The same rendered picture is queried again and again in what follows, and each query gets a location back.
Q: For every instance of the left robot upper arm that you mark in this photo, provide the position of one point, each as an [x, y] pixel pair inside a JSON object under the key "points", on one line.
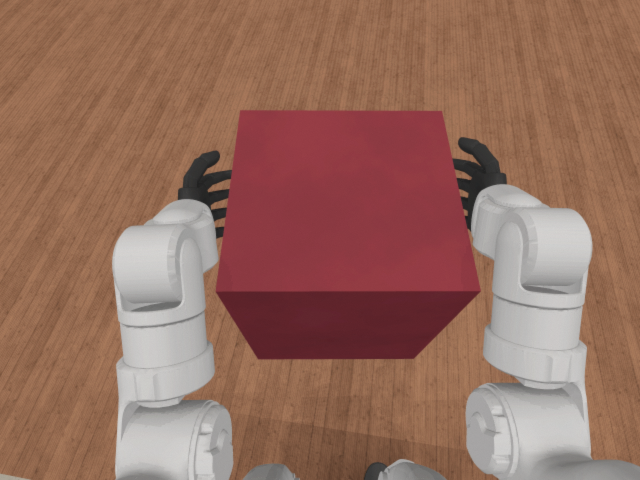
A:
{"points": [[191, 440]]}

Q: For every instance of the left robot hand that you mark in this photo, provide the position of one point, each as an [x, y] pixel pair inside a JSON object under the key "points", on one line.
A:
{"points": [[195, 185]]}

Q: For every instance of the left robot forearm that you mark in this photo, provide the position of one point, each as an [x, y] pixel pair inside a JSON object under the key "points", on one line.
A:
{"points": [[158, 272]]}

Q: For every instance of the right robot forearm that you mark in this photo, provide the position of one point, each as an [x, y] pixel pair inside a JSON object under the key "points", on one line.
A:
{"points": [[541, 258]]}

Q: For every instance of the right robot hand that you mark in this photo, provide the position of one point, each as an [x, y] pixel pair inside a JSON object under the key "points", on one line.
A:
{"points": [[486, 175]]}

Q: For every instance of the carton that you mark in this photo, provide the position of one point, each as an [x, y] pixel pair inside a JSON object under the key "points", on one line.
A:
{"points": [[345, 235]]}

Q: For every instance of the robot right shin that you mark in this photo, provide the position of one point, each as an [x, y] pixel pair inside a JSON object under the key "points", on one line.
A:
{"points": [[399, 461]]}

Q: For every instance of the right robot upper arm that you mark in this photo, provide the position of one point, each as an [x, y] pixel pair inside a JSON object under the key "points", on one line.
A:
{"points": [[517, 432]]}

